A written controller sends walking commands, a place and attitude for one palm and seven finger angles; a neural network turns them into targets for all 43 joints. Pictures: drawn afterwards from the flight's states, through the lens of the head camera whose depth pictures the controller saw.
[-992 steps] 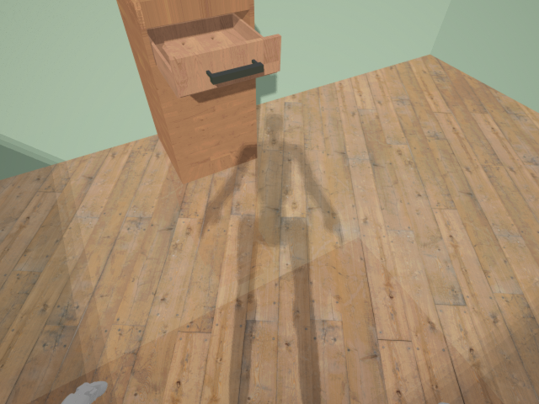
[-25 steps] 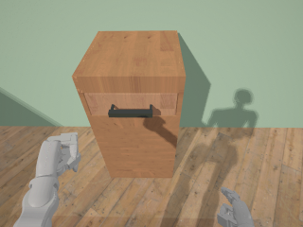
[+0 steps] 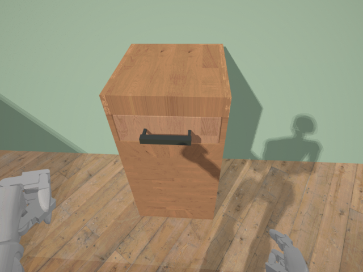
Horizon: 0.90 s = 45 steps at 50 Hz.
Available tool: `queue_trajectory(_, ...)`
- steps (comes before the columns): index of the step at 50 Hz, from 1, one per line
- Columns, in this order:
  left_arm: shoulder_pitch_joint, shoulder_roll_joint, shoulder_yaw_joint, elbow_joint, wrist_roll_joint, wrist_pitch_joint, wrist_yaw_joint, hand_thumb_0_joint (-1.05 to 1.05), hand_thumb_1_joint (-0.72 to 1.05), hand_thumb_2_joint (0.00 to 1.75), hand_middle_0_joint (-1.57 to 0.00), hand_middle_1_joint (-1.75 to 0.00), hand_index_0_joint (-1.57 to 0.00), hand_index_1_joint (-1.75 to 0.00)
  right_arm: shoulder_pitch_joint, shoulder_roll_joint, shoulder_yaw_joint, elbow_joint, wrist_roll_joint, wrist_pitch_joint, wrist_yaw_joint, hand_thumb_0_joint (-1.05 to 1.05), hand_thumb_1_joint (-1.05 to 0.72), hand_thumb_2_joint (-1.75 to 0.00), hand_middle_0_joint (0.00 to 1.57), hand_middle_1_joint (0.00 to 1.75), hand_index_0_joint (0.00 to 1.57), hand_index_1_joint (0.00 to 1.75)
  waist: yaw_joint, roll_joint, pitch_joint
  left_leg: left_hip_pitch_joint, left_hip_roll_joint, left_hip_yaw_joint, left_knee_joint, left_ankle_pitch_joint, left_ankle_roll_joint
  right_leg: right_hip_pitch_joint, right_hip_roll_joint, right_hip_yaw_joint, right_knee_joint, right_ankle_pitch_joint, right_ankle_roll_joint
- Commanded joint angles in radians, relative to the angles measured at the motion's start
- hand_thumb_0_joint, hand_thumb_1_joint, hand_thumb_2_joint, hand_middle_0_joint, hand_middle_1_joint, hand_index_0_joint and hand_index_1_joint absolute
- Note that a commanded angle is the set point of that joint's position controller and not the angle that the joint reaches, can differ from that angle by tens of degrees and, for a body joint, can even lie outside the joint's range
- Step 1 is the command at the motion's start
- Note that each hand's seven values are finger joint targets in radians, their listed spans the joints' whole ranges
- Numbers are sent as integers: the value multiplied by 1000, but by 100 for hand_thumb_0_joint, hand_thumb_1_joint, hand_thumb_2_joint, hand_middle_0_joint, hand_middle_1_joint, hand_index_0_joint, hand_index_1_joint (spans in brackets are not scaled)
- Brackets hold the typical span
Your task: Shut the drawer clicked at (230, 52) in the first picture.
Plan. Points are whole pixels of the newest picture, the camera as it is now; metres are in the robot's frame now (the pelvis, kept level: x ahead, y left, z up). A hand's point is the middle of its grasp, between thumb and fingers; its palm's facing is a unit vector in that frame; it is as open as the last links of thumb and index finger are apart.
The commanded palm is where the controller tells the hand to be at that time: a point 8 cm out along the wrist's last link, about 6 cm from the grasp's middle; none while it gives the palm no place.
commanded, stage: step back with the hand held close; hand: left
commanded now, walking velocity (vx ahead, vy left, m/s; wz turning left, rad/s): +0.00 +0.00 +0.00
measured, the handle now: (166, 135) +0.58 +0.14 -0.07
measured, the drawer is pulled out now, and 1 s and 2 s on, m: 0.00 0.00 0.00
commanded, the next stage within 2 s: stop stepping back and stand still in 1.66 s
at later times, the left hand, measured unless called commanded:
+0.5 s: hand (59, 207) +0.18 +0.24 +0.13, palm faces +0.22 -0.85 -0.48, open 3.2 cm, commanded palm +0.12 +0.29 +0.17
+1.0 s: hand (19, 246) +0.11 +0.25 +0.15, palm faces +0.33 -0.81 -0.48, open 3.2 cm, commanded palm +0.04 +0.30 +0.17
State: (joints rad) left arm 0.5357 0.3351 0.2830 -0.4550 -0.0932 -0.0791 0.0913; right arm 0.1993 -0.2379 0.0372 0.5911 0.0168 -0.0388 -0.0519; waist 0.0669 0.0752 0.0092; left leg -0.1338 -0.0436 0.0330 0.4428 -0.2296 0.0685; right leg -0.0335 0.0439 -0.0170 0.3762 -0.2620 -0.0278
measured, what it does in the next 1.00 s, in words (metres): shifts its weight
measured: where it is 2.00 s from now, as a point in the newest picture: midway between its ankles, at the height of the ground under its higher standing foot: outside the picture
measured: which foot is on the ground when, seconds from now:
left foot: down 0.00-1.00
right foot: down 0.00-1.00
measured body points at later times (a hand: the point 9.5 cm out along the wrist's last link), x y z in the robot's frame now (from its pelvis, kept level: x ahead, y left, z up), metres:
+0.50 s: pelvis -0.02 +0.01 +0.00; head +0.01 +0.01 +0.45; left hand +0.16 +0.28 +0.16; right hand +0.14 -0.24 -0.09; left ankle +0.01 +0.07 -0.74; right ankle -0.03 -0.10 -0.74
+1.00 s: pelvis -0.09 +0.02 -0.02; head -0.06 +0.04 +0.43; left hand +0.08 +0.29 +0.18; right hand +0.08 -0.22 -0.09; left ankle +0.01 +0.07 -0.74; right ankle -0.04 -0.11 -0.74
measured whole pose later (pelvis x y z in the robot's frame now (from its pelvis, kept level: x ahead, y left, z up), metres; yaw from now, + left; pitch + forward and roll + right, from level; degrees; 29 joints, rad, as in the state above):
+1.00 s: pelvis -0.09 +0.02 -0.02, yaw +0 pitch +0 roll -2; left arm 0.61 0.40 0.38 -0.62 -0.01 -0.24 0.12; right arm 0.21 -0.22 0.00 0.53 -0.01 -0.04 -0.07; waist -0.01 0.01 0.06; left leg -0.43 -0.04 0.05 0.57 -0.13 0.11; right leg -0.35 0.06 0.02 0.58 -0.21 0.01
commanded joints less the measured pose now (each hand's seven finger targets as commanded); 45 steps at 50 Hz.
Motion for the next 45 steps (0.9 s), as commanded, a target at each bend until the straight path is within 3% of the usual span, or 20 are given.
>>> queue_trajectory(1,-118,172,92,-232,6,-66,25,0,90,90,-140,-160,-140,-160,-140,-107,-42,-163,-8,-73,-22,0,-90,-90,20,30,20,30,-6,-7,-61,77,73,-84,-74,104,-23,-106,-39,49,-76,108,-13)
queue_trajectory(2,-112,179,100,-237,5,-68,29,0,90,90,-140,-160,-140,-160,-141,-104,-40,-162,-9,-80,-23,0,-90,-90,20,30,20,30,-2,-23,-67,77,71,-84,-70,116,-23,-100,-40,50,-76,118,-14)
queue_trajectory(5,-109,191,104,-276,7,-71,36,0,90,90,-140,-160,-140,-160,-144,-101,-36,-158,-9,-96,-24,0,-90,-90,20,30,20,30,1,46,-81,85,70,-81,-63,146,-30,-88,-42,60,-76,149,-17)
queue_trajectory(6,-99,184,104,-261,6,-70,38,0,90,90,-140,-160,-140,-160,-145,-98,-33,-155,-11,-99,-23,0,-90,-90,20,30,20,30,1,19,-55,72,67,-85,-68,145,-31,-91,-40,54,-78,148,-18)
queue_trajectory(7,-243,330,258,-370,16,-125,43,0,90,90,-140,-160,-140,-160,-150,-124,-45,-192,-6,-75,-19,0,-90,-90,20,30,20,30,-46,13,20,6,79,-106,-43,61,1,-184,-88,189,-135,168,-5)
queue_trajectory(8,-228,333,273,-318,17,-147,43,0,90,90,-140,-160,-140,-160,-147,-104,-41,-173,-13,-67,-24,0,-90,-90,20,30,20,30,-45,-5,51,-12,70,-118,-28,40,-1,-208,-112,206,-163,159,-17)
queue_trajectory(9,-96,235,203,-205,19,-141,33,0,90,90,-140,-160,-140,-160,-142,-105,-48,-149,-20,-53,-21,0,-90,-90,20,30,20,30,-52,-52,72,-4,72,-116,-17,70,-3,-237,-119,201,-166,161,-15)
queue_trajectory(11,-8,149,133,-143,21,-134,18,0,90,90,-140,-160,-140,-160,-127,-115,-62,-158,-17,-25,-5,0,-90,-90,20,30,20,30,-60,-54,31,13,86,-106,-23,128,-6,-231,-113,170,-142,186,3)
queue_trajectory(13,43,126,119,-122,20,-143,12,0,90,90,-140,-160,-140,-160,-130,-114,-74,-163,-17,-10,-4,0,-90,-90,20,30,20,30,-59,-48,-19,23,92,-93,-45,187,-4,-207,-101,126,-113,233,24)
queue_trajectory(17,90,181,162,-179,16,-155,17,0,90,90,-140,-160,-140,-160,-130,-110,-88,-187,-5,21,-4,0,-90,-90,20,30,20,30,-55,-109,-133,26,108,-80,-52,286,1,-147,-92,84,-49,332,49)
queue_trajectory(19,104,212,188,-236,14,-161,24,0,90,90,-140,-160,-140,-160,-131,-108,-88,-204,-4,27,-10,0,-90,-90,20,30,20,30,-49,-95,-175,7,111,-84,-49,337,0,-111,-88,77,-16,365,45)
queue_trajectory(22,116,250,219,-310,12,-169,38,0,90,90,-140,-160,-140,-160,-127,-108,-90,-223,-3,26,-18,0,-90,-90,20,30,20,30,-45,-52,-213,-21,121,-90,-38,365,3,-93,-81,83,28,386,47)
queue_trajectory(23,96,265,221,-353,14,-171,42,0,90,90,-140,-160,-140,-160,-123,-118,-90,-228,-4,24,-22,0,-90,-90,20,30,20,30,-46,-3,-223,-35,123,-99,-41,372,3,-80,-75,81,43,379,45)
queue_trajectory(25,120,254,218,-353,17,-171,47,0,90,90,-140,-160,-140,-160,-113,-114,-89,-228,-6,16,-26,0,-90,-90,20,30,20,30,-45,43,-219,-54,139,-113,-51,380,4,-87,-60,76,79,344,43)
queue_trajectory(29,126,228,209,-316,26,-170,47,0,90,90,-140,-160,-140,-160,-102,-121,-96,-220,-11,3,-28,0,-90,-90,20,30,20,30,-52,38,-158,-158,169,-151,-105,235,13,-91,-37,71,129,211,39)
queue_trajectory(33,107,204,211,-268,40,-178,47,0,90,90,-140,-160,-140,-160,-109,-134,-105,-220,-13,-11,-31,0,-90,-90,20,30,20,30,-60,19,-86,-390,200,-209,-188,-142,41,-9,-26,93,189,151,33)
queue_trajectory(36,94,192,203,-242,51,-185,46,0,90,90,-140,-160,-140,-160,-107,-130,-104,-219,-9,-18,-32,0,-90,-90,20,30,20,30,-68,-51,-47,-506,208,-235,-207,-345,54,9,-31,115,201,101,32)
queue_trajectory(40,61,196,201,-297,64,-202,49,0,90,90,-140,-160,-140,-160,-95,-131,-106,-222,-16,-33,-34,0,-90,-90,20,30,20,30,-73,-80,-54,-506,186,-227,-164,-389,49,-34,-43,151,157,16,22)
queue_trajectory(42,43,203,201,-342,69,-210,52,0,90,90,-140,-160,-140,-160,-91,-131,-105,-222,-21,-40,-32,0,-90,-90,20,30,20,30,-77,-57,-60,-474,172,-219,-137,-394,43,-83,-54,170,125,-44,11)
queue_trajectory(45,48,213,212,-385,72,-222,61,0,90,90,-140,-160,-140,-160,-82,-129,-100,-217,-27,-56,-35,0,-90,-90,20,30,20,30,-77,-6,-86,-452,177,-237,-149,-365,41,-80,-44,155,152,5,14)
